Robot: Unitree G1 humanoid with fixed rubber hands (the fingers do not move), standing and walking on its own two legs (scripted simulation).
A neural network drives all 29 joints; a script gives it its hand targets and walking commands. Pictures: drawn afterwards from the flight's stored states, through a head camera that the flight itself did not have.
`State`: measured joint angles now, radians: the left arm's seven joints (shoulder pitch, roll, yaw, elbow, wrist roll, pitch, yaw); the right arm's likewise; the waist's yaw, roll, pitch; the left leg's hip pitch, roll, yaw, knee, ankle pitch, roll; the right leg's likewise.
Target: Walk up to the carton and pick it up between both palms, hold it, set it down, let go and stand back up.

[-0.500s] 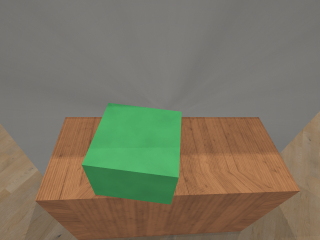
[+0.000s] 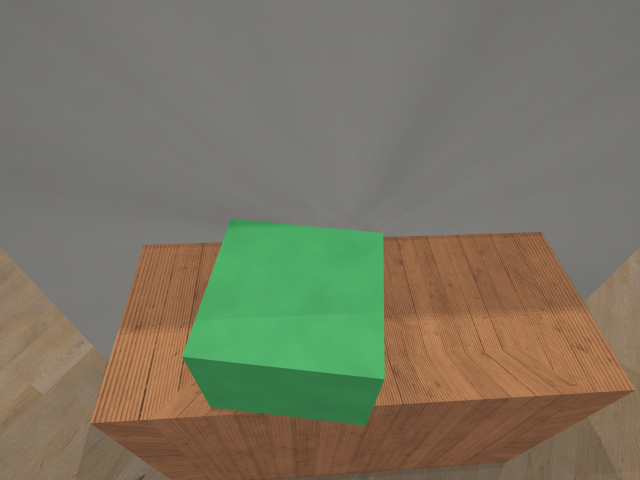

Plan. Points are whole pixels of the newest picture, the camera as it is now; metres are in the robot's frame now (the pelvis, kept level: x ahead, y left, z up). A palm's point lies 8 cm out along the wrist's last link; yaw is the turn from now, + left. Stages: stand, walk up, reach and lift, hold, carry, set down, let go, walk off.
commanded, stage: walk up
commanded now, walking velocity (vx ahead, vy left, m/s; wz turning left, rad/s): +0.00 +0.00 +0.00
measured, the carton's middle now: (296, 320) +0.39 +0.03 -0.10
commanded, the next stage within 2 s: none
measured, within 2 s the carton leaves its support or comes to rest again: neither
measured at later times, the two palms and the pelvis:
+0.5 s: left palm out of the picture -0.06 +0.16 -0.14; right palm out of the picture -0.05 -0.28 -0.17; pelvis -0.07 -0.05 -0.01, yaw +0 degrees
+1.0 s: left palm out of the picture -0.15 +0.14 -0.13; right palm out of the picture -0.09 -0.29 -0.15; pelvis -0.09 -0.06 +0.01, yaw -1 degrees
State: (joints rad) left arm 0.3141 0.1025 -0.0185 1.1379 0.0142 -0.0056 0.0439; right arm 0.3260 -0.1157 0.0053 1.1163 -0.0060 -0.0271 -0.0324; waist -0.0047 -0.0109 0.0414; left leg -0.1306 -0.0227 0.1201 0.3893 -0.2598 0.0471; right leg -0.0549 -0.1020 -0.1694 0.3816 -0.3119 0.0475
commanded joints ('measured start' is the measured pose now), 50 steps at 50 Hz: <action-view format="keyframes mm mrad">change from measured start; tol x64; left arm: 1 123 74 9 6 -2 -10 6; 50 136 179 93 -24 24 10 17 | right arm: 1 103 -95 -17 -3 3 -11 -4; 50 -5 -73 -64 -40 -33 75 67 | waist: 1 -1 12 12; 50 -14 -265 91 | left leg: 1 37 160 -123 -43 511 12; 12 34 411 -260 57 1125 224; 17 -424 241 -228 -188 -276 122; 50 -443 93 -133 667 -51 -90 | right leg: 1 -33 -70 49 -35 258 -34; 6 -79 -104 16 186 652 -43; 14 -320 45 99 701 -394 -20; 25 -450 -169 404 -352 -255 -146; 37 10 -62 225 -30 557 -124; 50 -187 -220 430 -291 -421 -115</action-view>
